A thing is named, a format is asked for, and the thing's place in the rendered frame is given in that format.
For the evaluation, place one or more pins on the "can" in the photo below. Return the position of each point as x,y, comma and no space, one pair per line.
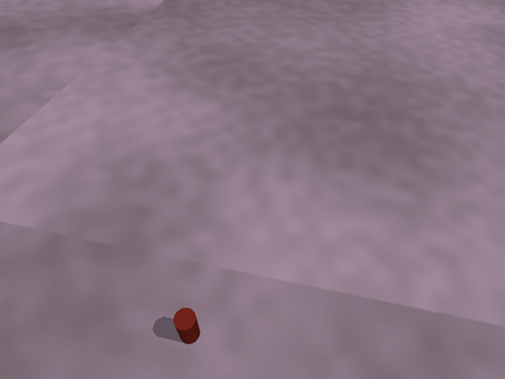
186,324

